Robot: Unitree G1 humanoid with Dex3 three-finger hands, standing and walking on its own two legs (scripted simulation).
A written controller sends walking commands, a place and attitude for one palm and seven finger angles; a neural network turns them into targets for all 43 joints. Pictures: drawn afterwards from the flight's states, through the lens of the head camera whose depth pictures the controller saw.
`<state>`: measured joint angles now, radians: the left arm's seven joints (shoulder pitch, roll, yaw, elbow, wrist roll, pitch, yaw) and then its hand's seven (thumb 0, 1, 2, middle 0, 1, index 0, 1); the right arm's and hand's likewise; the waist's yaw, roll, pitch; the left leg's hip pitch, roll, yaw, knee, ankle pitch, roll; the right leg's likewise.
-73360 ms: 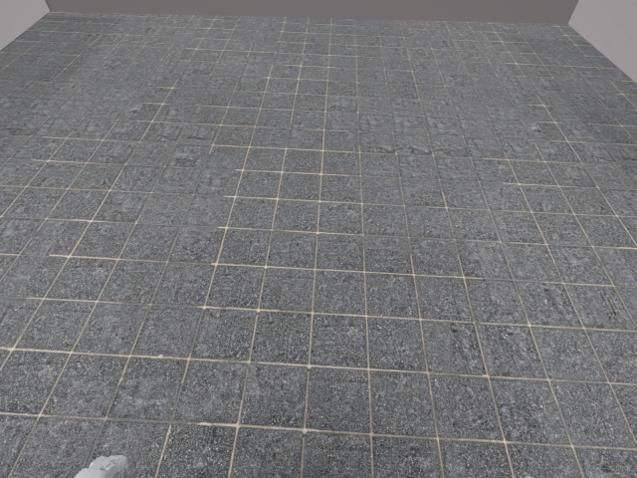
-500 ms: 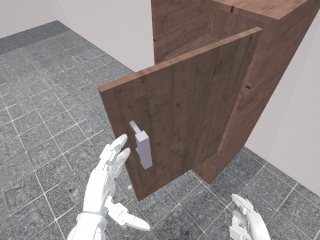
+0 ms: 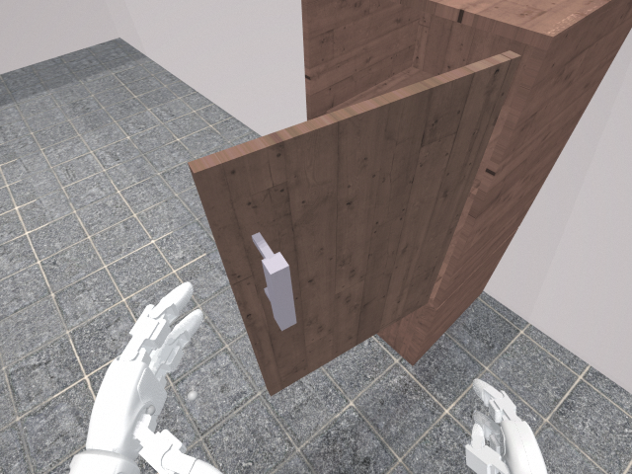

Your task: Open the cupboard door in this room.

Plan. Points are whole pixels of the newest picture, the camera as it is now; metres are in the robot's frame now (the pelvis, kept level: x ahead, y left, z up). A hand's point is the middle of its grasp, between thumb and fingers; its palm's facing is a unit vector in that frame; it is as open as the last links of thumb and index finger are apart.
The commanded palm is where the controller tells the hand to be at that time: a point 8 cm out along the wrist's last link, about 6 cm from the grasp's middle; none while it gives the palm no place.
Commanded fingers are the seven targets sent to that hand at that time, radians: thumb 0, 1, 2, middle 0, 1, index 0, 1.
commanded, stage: draw the hand back to the body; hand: left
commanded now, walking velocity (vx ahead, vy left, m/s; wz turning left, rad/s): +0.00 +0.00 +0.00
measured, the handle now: (273, 282) +0.33 +0.08 +0.09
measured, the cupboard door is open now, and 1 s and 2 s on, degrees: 78 78 78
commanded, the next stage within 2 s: step back with the hand held close in 1.62 s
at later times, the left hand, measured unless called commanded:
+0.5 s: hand (131, 379) +0.19 +0.19 +0.13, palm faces -0.04 -1.00 -0.07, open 16.3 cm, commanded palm +0.15 +0.25 +0.14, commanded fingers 0.00 -0.36 0.36 -0.16 -0.30 -0.16 -0.30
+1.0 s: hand (29, 339) +0.20 +0.26 +0.18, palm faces +0.33 -0.86 -0.38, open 12.0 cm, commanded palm +0.15 +0.31 +0.20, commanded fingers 0.00 0.51 0.74 -0.19 -0.30 -0.19 -0.30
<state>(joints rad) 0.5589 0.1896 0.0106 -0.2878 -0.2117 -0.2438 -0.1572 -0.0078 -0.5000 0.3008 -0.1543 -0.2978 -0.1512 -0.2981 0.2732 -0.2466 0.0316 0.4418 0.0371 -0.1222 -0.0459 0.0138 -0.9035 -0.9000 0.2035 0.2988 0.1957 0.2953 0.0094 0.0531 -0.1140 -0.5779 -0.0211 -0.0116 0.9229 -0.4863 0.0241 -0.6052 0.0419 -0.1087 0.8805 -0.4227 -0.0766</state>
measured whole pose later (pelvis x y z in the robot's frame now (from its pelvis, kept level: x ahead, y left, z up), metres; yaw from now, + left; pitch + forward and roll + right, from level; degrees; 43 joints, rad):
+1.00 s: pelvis +0.02 +0.04 +0.05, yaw -1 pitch -3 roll -1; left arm 0.54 0.32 0.19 -0.45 -0.04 -0.04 0.12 0.00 0.18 0.59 -0.18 -0.30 -0.18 -0.30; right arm 0.21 -0.23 0.06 0.59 0.01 -0.11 -0.07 0.01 -0.90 -0.90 0.21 0.30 0.20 0.30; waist 0.07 0.07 0.00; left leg -0.12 -0.06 0.01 0.47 -0.31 0.07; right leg -0.15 0.02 -0.06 0.45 -0.25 -0.02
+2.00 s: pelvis +0.00 +0.02 +0.05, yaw -2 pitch +0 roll -1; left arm 0.54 0.38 0.35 -0.42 -0.04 -0.15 0.12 0.02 0.89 0.90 -0.21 -0.30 -0.21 -0.30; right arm 0.17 -0.25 -0.01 0.60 0.02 -0.03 -0.07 0.01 -0.90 -0.90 0.21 0.30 0.20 0.30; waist 0.01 0.04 0.02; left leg -0.20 -0.02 0.02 0.46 -0.26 0.04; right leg -0.22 0.05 -0.05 0.41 -0.18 -0.05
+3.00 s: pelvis -0.16 +0.02 +0.04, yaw -5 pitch +6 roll -2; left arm 0.58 0.52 0.45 -0.62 -0.09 -0.17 0.11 0.02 0.89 0.90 -0.21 -0.30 -0.21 -0.30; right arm 0.06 -0.16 0.02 0.57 -0.02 -0.10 -0.02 0.01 -0.90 -0.90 0.21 0.30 0.20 0.30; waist 0.01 -0.04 0.03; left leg -0.47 0.02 0.07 0.29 0.08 0.05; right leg -0.16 0.05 -0.01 0.53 -0.44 0.00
